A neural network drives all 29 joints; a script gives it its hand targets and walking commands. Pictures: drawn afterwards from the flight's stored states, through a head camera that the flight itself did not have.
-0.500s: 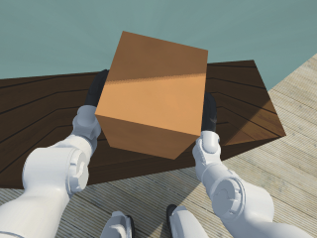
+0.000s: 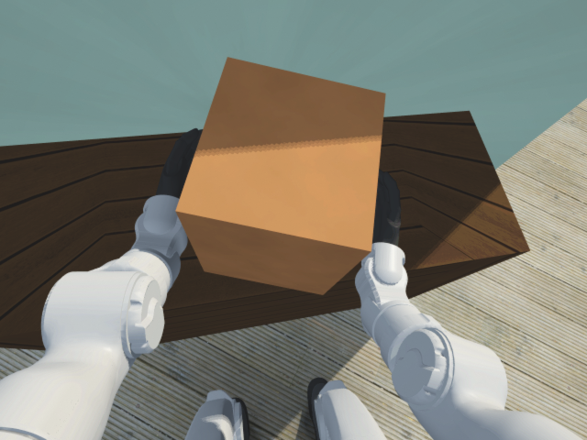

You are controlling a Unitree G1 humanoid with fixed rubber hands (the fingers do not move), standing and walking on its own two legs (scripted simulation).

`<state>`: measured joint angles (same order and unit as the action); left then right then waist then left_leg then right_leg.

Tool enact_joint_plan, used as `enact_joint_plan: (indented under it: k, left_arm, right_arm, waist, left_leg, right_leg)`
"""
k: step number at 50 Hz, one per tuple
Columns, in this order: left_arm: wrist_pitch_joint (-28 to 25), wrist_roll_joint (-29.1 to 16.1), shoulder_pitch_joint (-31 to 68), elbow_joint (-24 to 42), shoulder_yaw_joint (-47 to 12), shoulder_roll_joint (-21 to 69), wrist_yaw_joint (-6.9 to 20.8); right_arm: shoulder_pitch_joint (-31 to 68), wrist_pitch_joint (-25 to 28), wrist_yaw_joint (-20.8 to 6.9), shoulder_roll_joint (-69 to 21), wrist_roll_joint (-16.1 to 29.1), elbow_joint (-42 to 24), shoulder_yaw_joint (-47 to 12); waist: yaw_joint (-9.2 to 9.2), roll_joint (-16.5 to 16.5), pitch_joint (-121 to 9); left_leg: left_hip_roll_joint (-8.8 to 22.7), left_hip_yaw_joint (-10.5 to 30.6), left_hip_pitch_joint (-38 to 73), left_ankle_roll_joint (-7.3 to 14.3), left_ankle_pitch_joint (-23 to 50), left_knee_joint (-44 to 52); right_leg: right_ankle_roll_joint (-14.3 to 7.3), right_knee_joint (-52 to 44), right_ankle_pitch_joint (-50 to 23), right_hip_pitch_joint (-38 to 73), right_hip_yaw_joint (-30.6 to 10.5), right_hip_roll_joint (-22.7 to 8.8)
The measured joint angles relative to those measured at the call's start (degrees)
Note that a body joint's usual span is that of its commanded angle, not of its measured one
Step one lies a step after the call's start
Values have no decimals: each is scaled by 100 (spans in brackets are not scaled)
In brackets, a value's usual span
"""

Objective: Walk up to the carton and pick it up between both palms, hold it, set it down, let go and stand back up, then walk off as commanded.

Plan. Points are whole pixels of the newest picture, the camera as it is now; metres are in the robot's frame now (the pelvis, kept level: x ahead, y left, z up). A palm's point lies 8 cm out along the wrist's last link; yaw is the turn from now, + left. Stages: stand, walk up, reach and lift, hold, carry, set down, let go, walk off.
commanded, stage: reach and lift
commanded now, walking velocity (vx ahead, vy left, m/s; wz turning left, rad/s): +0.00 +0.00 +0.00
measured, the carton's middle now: (282, 194) +0.44 -0.02 -0.03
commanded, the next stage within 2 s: none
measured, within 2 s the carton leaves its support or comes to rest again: leaves its support in 1.22 s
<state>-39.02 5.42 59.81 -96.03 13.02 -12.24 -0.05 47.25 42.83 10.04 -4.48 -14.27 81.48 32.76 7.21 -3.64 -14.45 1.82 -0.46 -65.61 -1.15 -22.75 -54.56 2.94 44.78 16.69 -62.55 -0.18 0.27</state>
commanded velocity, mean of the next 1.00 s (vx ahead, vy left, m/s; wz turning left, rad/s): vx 0.00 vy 0.00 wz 0.00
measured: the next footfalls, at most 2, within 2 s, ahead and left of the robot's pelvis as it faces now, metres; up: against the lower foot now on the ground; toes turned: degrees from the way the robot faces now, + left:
none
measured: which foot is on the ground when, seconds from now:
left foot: down 0.00-1.00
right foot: down 0.00-1.00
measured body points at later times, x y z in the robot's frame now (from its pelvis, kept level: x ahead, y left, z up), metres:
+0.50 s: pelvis +0.00 +0.00 +0.00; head +0.16 +0.02 +0.42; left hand +0.46 +0.13 -0.03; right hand +0.39 -0.16 -0.04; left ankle -0.01 +0.08 -0.67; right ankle +0.02 -0.17 -0.68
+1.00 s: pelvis -0.02 -0.01 +0.00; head +0.12 +0.01 +0.43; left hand +0.43 +0.13 -0.03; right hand +0.38 -0.16 -0.03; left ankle -0.01 +0.08 -0.67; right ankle +0.02 -0.17 -0.68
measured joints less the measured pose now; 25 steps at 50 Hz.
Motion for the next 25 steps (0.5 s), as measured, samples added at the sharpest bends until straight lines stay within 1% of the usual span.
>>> enact_joint_plan:
  k: [11, 25]
  left_arm:
    - [-4, -106, 0, -20, -140, 0, -30]
    - [-42, -514, -50, -132, -469, 26, -97]
  right_arm:
    - [31, 108, 51, 17, 0, 165, 0]
    - [31, 100, 9, 20, 0, 265, -25]
  waist:
    - [-1, 11, 0]
    - [-2, -54, -1]
  left_leg:
    - [0, 0, 0, 0, 41, 0]
    - [1, 4, 0, 0, 114, 0]
  right_leg:
    - [0, 0, 0, 4, 0, 0]
    - [0, 0, -28, 9, 0, 3]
